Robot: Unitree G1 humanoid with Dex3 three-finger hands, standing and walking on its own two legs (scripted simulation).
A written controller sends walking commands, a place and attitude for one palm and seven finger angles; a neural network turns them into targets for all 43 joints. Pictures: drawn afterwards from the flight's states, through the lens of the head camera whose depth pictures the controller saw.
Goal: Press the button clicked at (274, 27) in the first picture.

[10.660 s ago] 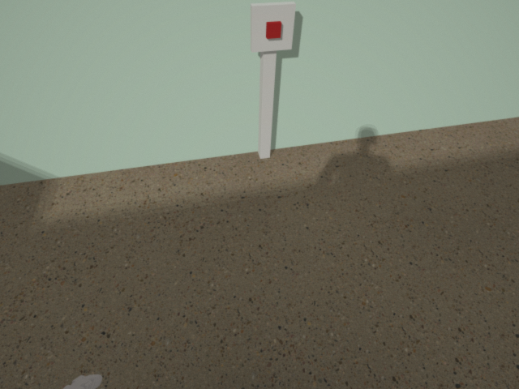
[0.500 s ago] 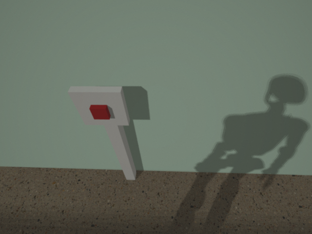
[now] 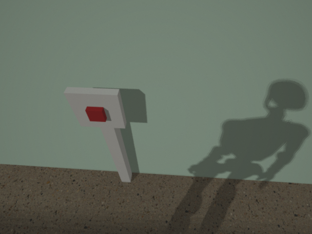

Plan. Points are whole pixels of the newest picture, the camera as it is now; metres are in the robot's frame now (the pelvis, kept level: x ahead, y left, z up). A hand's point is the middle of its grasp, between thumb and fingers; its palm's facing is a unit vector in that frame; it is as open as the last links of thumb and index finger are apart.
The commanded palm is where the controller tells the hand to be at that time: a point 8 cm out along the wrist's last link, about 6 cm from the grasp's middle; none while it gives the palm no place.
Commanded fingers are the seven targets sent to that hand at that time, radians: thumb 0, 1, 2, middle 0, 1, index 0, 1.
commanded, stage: come to a stop and stand still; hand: left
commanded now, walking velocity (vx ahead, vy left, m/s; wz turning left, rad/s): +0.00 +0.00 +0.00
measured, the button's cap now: (96, 113) +0.50 +0.25 -0.03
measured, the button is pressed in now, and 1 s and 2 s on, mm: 0 0 0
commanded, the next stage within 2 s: look again from close up in 0.06 s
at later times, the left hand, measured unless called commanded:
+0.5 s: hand out of the picture -0.01 +0.17 -0.18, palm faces +0.04 -0.98 -0.18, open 7.3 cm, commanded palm none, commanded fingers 0.00 0.90 0.90 -0.20 -0.30 -0.20 -0.30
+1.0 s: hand (86, 208) +0.19 +0.19 -0.03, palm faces +0.18 -0.98 -0.09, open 6.7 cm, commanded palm +0.11 +0.23 -0.07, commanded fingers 0.00 0.90 0.90 -0.53 -0.66 -0.53 -0.66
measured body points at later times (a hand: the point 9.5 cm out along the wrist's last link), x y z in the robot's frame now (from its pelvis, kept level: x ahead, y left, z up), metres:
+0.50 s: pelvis +0.00 +0.01 +0.00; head +0.02 +0.00 +0.45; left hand -0.01 +0.22 -0.16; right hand -0.03 -0.20 -0.16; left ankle -0.07 +0.13 -0.74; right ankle +0.02 -0.08 -0.74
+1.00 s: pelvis -0.02 +0.02 -0.02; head +0.00 +0.01 +0.43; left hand +0.17 +0.24 -0.02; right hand +0.10 -0.25 -0.13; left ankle -0.07 +0.13 -0.74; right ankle +0.02 -0.08 -0.74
